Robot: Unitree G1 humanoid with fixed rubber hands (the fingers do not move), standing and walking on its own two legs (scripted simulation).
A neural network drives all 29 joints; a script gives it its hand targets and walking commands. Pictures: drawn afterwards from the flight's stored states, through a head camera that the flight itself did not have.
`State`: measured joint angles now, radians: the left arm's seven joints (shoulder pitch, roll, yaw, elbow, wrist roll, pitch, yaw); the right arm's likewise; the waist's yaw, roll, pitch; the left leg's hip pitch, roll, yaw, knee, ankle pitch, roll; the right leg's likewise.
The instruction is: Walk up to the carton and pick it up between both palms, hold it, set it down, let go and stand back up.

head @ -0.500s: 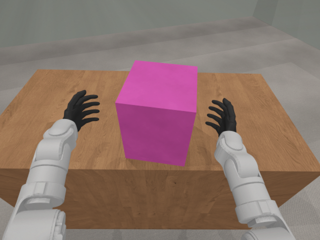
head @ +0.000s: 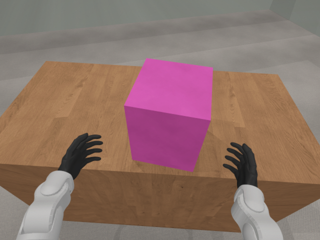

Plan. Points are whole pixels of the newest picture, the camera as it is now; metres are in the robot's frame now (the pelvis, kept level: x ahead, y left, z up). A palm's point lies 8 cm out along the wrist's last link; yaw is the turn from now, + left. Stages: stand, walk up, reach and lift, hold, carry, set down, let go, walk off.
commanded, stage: set down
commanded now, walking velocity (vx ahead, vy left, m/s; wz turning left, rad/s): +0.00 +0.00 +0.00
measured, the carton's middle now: (170, 116) +0.45 -0.02 +0.03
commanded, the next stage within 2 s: let go in 1.84 s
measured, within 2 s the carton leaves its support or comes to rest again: neither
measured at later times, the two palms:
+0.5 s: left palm (54, 204) +0.20 +0.25 +0.03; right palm (246, 204) +0.19 -0.18 +0.02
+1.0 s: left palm (62, 220) +0.17 +0.24 -0.01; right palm (248, 211) +0.18 -0.19 -0.01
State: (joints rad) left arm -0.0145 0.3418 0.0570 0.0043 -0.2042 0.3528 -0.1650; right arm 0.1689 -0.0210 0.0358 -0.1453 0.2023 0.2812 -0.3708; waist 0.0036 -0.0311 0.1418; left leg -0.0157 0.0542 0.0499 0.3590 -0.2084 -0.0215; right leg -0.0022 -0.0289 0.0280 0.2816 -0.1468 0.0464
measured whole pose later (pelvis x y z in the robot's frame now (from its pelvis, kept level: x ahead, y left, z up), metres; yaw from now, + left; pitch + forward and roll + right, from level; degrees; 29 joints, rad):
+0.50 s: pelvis +0.01 +0.00 +0.00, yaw +1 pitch -5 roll -1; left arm 0.31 0.42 0.00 -0.05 -0.26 0.02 -0.15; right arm 0.49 -0.01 0.05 -0.14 0.14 -0.02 -0.31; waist 0.06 -0.01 0.14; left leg -0.06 0.06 0.03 0.40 -0.24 -0.02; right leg -0.03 -0.02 0.01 0.31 -0.18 0.04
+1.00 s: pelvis +0.02 -0.01 +0.00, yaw +1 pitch -6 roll -1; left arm 0.38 0.36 -0.02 0.06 -0.18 0.02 -0.12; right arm 0.45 -0.05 0.03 0.10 0.11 -0.13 -0.21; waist 0.05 0.00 0.14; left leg -0.02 0.06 0.02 0.37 -0.24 -0.04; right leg 0.00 -0.02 0.01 0.30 -0.19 0.04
